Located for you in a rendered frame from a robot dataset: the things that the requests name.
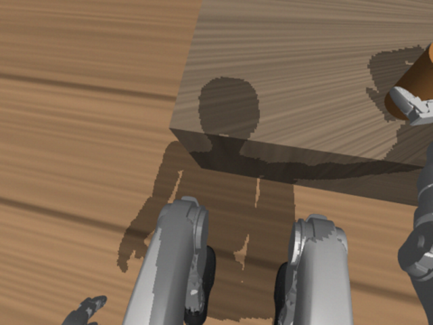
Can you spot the right robot arm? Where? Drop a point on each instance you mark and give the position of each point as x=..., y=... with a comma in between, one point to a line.
x=416, y=255

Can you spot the right robot hand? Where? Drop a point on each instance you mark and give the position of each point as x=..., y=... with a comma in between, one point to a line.
x=423, y=111

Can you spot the bottle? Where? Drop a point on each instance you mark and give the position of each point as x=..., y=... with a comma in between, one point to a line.
x=418, y=80

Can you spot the right robot foot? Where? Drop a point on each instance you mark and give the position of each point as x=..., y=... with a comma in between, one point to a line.
x=279, y=293

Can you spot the left robot hand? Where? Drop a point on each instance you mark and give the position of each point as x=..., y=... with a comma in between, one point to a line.
x=85, y=311

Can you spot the left robot foot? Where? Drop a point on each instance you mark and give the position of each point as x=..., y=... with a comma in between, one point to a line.
x=199, y=317

